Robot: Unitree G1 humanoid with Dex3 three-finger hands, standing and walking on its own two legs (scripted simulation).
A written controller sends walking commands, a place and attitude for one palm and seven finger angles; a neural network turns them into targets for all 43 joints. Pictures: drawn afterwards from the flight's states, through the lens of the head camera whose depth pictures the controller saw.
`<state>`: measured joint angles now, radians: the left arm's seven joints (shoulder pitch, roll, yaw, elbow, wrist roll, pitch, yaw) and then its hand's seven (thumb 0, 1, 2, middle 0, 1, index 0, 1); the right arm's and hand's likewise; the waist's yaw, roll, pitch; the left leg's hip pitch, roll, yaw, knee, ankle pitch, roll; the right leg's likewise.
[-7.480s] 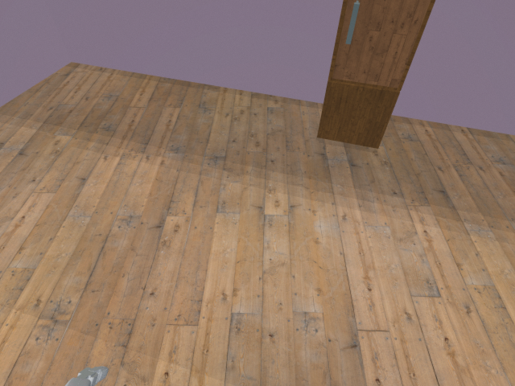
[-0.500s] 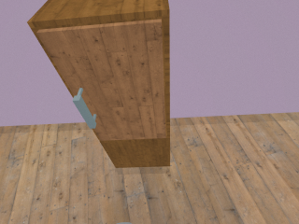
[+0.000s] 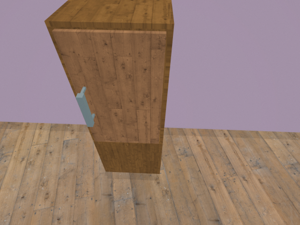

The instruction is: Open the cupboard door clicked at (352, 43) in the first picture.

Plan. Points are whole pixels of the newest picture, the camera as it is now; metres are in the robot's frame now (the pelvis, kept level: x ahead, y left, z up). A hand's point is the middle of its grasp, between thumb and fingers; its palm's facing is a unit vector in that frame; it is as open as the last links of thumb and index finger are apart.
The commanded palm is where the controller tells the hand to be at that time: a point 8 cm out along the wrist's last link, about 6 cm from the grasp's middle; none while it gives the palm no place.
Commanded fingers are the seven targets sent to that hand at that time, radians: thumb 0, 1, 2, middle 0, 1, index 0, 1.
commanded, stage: come to a stop and stand still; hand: left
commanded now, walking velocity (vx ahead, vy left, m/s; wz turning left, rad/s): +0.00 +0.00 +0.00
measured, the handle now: (87, 107) +0.55 +0.30 -0.06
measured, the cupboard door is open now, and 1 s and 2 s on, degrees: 0 0 0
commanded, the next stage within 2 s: look again from close up in 0.10 s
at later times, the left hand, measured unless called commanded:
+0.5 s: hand out of the picture +0.00 +0.21 -0.18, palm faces +0.04 -0.98 -0.18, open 7.3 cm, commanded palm none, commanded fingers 0.00 0.90 0.90 -0.20 -0.30 -0.20 -0.30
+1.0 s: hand (63, 197) +0.19 +0.24 -0.02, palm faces +0.22 -0.97 -0.10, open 7.6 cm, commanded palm +0.10 +0.29 -0.07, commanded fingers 0.00 0.60 0.77 -0.22 -0.50 -0.22 -0.50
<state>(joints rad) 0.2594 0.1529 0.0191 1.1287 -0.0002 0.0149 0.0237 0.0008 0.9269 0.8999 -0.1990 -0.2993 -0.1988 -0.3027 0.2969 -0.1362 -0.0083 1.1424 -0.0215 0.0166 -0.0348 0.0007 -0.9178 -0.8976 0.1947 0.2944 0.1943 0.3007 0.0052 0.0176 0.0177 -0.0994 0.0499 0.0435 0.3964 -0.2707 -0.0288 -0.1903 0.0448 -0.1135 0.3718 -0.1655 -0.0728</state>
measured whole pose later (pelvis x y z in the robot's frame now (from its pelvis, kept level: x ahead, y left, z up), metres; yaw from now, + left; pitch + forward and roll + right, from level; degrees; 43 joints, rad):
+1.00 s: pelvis -0.02 +0.06 -0.03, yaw +3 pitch +4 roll +0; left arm 0.36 0.17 0.03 0.17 -0.16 -0.20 0.07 0.04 0.85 0.86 -0.20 -0.37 -0.20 -0.37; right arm 0.34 -0.28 -0.01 0.78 0.02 -0.33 -0.05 0.02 -0.92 -0.90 0.20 0.29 0.20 0.30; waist -0.05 0.03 -0.09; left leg -0.38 -0.07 0.04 0.69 -0.38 0.06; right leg -0.47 -0.06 -0.05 0.70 -0.30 0.01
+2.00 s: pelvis -0.02 +0.06 -0.09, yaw +3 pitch +16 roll -4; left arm 0.22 0.36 0.34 0.15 -0.37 -0.41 -0.46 0.00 -0.34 0.37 -0.29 -1.10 -0.29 -1.10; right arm 0.25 -0.27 0.01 0.51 0.03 -0.24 -0.03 0.01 -0.91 -0.90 0.20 0.29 0.20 0.30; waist -0.03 0.00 -0.14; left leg -0.88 0.00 0.00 1.18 -0.58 0.05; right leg -0.92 -0.01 -0.10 1.08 -0.44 -0.01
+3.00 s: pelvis -0.02 +0.05 -0.09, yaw +3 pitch +17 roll -3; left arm 0.00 0.42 0.44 0.42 -0.38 -0.38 -0.56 -0.01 -0.50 0.30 -0.30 -1.20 -0.30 -1.20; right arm 0.27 -0.27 0.04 0.51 0.03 -0.18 -0.04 0.01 -0.91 -0.90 0.20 0.30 0.20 0.30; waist -0.02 0.01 -0.13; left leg -0.87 0.00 -0.01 1.14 -0.57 0.04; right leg -0.92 0.00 -0.10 1.05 -0.42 -0.02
